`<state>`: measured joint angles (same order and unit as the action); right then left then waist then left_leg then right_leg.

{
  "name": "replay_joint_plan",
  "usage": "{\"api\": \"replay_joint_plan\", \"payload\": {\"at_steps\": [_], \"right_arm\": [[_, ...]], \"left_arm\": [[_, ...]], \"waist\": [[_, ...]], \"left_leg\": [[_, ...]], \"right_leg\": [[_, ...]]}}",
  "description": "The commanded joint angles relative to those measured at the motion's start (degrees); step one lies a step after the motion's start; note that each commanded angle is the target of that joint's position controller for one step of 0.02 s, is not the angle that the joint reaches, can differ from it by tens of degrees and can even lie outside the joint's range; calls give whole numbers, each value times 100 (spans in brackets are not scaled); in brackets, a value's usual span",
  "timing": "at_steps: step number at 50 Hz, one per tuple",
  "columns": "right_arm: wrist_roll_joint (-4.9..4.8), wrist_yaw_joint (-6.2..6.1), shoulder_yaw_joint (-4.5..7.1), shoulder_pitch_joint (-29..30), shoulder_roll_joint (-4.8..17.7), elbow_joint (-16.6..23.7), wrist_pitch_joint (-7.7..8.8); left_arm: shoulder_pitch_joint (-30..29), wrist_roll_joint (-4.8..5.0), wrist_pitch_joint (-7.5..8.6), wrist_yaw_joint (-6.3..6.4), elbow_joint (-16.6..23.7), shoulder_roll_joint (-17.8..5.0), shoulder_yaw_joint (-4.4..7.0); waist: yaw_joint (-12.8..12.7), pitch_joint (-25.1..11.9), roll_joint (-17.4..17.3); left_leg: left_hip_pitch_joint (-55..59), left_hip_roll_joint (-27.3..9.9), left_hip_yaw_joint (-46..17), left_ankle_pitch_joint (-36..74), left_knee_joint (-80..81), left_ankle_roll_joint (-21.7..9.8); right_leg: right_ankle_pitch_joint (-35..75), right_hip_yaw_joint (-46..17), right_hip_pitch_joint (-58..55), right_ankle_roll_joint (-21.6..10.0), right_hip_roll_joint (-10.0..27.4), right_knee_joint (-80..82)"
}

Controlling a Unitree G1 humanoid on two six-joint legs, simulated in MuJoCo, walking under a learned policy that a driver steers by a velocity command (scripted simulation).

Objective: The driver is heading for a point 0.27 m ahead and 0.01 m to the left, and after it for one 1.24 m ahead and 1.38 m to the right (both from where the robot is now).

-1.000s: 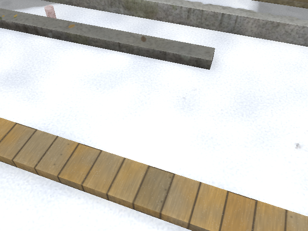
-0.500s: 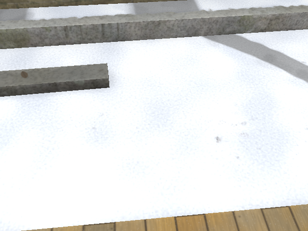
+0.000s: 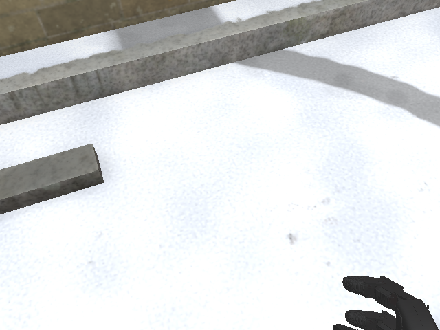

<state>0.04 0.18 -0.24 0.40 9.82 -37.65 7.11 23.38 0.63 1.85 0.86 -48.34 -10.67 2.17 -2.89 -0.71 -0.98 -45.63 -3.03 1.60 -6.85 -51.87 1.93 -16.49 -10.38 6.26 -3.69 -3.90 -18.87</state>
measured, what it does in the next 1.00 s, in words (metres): walks ahead, turning right: left foot 0.06 m higher, then right foot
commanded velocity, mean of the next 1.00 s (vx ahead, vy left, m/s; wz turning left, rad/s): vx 0.50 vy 0.00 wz -0.55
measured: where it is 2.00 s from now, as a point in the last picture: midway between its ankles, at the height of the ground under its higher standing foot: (379, 211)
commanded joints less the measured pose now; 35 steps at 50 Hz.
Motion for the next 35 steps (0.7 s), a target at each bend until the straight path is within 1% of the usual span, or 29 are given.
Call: {"api": "replay_joint_plan", "payload": {"at_steps": [1,2,3,4,5,6,7,8,9,10,11,12,13,15,16,19,20,21,22,23,24,25,26,27,28,29,32,33,35], "right_arm": [[-89,-19,580,-1135,1405,73,99],[2,34,670,-1951,1713,-22,120],[114,64,811,-2554,2083,-205,26],[93,26,675,-2346,1460,-137,21],[-67,-16,547,-1762,1010,-138,-4],[-109,-13,486,-1544,828,-168,9],[-60,-14,484,-1343,763,-296,21],[-16,-22,460,-1130,673,-315,42],[-63,-12,471,-978,687,-347,38],[-78,-6,502,-935,769,-390,47],[-72,4,562,-930,991,-434,32],[-80,-15,634,-933,1214,-487,-10],[-75,-16,698,-889,1388,-493,-37],[-78,23,786,-845,1667,-483,29],[-85,54,783,-702,1664,-441,62],[-266,170,777,-626,1643,-435,83],[-346,193,787,-567,1681,-400,85],[-398,209,784,-372,1648,-370,72],[-399,219,752,-253,1492,-319,63],[-201,203,675,-837,1131,-82,78],[-82,189,608,-927,1158,159,159],[-305,241,658,-334,1470,270,199],[-316,242,628,-166,1442,264,200],[-177,214,621,-177,1372,179,185],[-95,231,613,-192,1316,150,182],[-63,269,619,-96,1331,142,145],[55,329,517,580,1098,289,93],[78,371,476,734,1011,312,84],[61,452,421,852,875,313,81]], "left_arm": [[-576,55,138,-12,586,-913,206],[-473,-65,179,-34,787,-551,118],[532,154,192,-111,812,-97,14],[393,144,231,-204,657,-346,75],[-360,191,165,-202,928,-757,185],[-1005,71,89,-168,1193,-832,154],[-1129,-41,33,-178,1297,-790,170],[-953,-18,-43,-180,1311,-786,206],[-748,67,-100,-183,1318,-723,201],[-798,105,-130,-175,1349,-711,209],[-969,69,-162,-172,1445,-691,181],[-1158,52,-178,-196,1525,-596,141],[-1115,32,-162,-234,1435,-608,148],[-954,-9,-126,-331,1323,-785,240],[-909,19,-143,-341,1283,-932,316],[-1106,34,-242,-321,1387,-1075,435],[-1099,34,-276,-326,1437,-1129,473],[-753,2,-290,-325,1332,-1155,536],[-17,-35,-269,-305,1033,-1281,651],[186,-4,-235,-264,979,-2060,851],[127,25,-29,-303,1242,-2081,735],[11,31,134,-345,1274,-1710,650],[-35,35,228,-365,1269,-1492,560],[-187,51,268,-362,1304,-1315,494],[-300,65,309,-298,1282,-1233,448],[-314,54,319,-227,1260,-1228,428],[-140,52,281,-23,1069,-1324,440],[-147,58,263,24,1031,-1346,449],[-116,76,238,88,944,-1385,486]], "waist": [[1075,-950,1105],[1273,-1698,464],[962,-2845,-1850],[980,-2205,-2131],[832,-906,-1291],[769,-334,-442],[489,20,-75],[211,105,-159],[41,174,-301],[27,285,-393],[41,364,-360],[59,307,-435],[65,134,-348],[36,-297,-399],[-21,-379,-364],[-54,-184,-455],[-84,-164,-570],[-330,-237,-504],[-646,-423,-152],[-171,99,1932],[13,-196,2374],[-139,-30,1515],[-73,-10,986],[7,-38,405],[126,-127,385],[128,-91,340],[-1,-17,268],[-24,3,278],[-71,4,376]], "left_leg": [[2761,580,409,-49,1398,-307],[4371,-277,-666,124,1345,-863],[5847,-1709,-4200,-2475,2730,-2034],[5561,-2020,-5515,-3111,3877,-2197],[4652,-2069,-4574,-3457,3600,-1889],[3814,-1901,-3716,-2855,3511,-1686],[3121,-1669,-2952,-2237,3562,-1443],[2666,-1442,-2320,-1750,3688,-1188],[2457,-1265,-1756,-1370,3797,-1036],[2423,-1191,-1306,-1062,3958,-1031],[2349,-1062,-833,-809,4085,-1085],[2340,-1059,-513,-631,4180,-1095],[2251,-930,-127,-425,4176,-1093],[2605,-1215,4,-23,4131,-1135],[2778,-1198,134,-14,4061,-1096],[3241,-1164,411,154,3604,-925],[3588,-1258,427,381,3342,-814],[3679,-1152,620,949,2688,-722],[3528,-809,855,1494,1461,-642],[1362,152,968,-1790,-737,-322],[-226,533,-94,-2346,-1626,-323],[-491,218,-310,-1932,-1598,-578],[-316,67,-460,-1598,-1320,-717],[-5,-75,-532,-1272,-1014,-698],[225,-189,-726,-938,-622,-655],[378,-166,-685,-720,-218,-589],[729,158,-473,353,1142,-436],[1038,295,-412,821,1629,-434],[1808,497,-349,1688,2153,-437]], "right_leg": [[4817,-326,-61,-591,863,-1067],[4239,-194,807,-320,495,-2776],[1583,207,2657,-5,-298,-5396],[-799,-183,3583,-92,-293,-6403],[-559,-82,4335,-173,67,-6995],[-371,192,4326,-260,354,-6867],[-297,196,3974,-319,596,-6380],[-235,189,3521,-345,781,-5961],[-256,281,3246,-296,820,-5572],[-90,384,3240,-213,832,-5256],[13,661,3154,-122,785,-4554],[-22,816,2892,-79,810,-3817],[295,1033,2326,-63,737,-3267],[1045,1076,1770,-35,817,-3215],[1329,1184,1633,-40,790,-3125],[877,1482,1353,-228,651,-2399],[1141,1237,1363,-289,814,-2025],[1063,1448,980,-379,652,-1569],[1058,1722,229,-499,332,-1126],[1482,-238,-825,-1235,1016,-714],[215,-2457,-1364,-2006,1667,206],[-763,-2711,-1113,-1831,2005,764],[-672,-2589,-853,-1618,1978,715],[-279,-2165,-565,-1423,1852,563],[32,-1955,-413,-1341,1772,383],[122,-1632,-269,-1252,1597,401],[576,-1119,48,-1068,1284,326],[573,-936,337,-975,1139,246],[325,-767,967,-839,978,94]]}}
